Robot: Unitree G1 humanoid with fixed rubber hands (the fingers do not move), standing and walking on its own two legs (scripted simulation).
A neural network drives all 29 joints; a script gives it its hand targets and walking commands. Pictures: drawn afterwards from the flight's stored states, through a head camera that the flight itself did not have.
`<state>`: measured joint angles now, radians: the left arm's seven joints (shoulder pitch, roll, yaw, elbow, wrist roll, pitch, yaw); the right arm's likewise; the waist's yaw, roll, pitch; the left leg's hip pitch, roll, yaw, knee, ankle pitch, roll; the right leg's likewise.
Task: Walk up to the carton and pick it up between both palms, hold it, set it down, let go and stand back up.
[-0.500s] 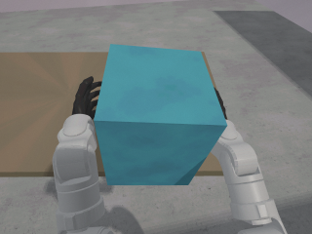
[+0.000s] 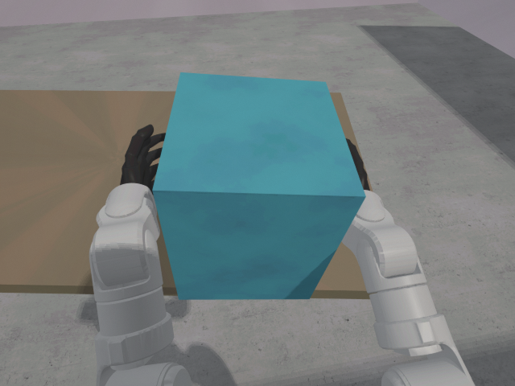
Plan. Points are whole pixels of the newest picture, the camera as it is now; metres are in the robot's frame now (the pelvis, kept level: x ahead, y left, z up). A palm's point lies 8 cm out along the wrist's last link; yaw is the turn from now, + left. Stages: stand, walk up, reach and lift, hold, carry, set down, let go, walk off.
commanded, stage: hold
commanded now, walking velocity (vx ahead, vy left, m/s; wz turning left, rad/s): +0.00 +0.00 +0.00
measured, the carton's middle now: (249, 194) +0.36 +0.00 +0.14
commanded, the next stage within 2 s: none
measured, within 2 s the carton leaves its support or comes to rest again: neither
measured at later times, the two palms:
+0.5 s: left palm (144, 191) +0.33 +0.14 +0.19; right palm (361, 204) +0.33 -0.15 +0.14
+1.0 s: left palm (132, 188) +0.34 +0.16 +0.18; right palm (345, 192) +0.35 -0.13 +0.15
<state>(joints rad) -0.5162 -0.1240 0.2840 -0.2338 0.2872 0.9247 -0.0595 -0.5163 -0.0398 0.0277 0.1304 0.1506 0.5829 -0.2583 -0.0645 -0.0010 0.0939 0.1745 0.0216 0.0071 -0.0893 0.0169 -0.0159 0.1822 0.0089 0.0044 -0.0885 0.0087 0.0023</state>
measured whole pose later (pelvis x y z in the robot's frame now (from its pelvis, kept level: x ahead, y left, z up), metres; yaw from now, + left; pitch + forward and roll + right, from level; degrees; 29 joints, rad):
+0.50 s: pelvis -0.01 +0.01 +0.00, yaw +0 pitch -6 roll +0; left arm -0.51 -0.13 0.23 -0.31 0.31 0.99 -0.04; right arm -0.48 -0.05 0.01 0.06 0.15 0.61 -0.24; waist -0.09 0.00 0.12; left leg 0.16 0.01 0.01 -0.09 0.03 -0.01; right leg 0.17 -0.01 0.01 -0.08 0.03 0.01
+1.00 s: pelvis +0.00 +0.00 +0.00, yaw +1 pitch -5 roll +0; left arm -0.49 -0.11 0.27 -0.26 0.27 0.93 -0.06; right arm -0.49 -0.03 0.04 0.10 0.16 0.59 -0.27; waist -0.07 0.00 0.09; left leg 0.17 0.01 0.00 -0.09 0.02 -0.01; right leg 0.18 0.00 -0.01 -0.09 0.00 0.01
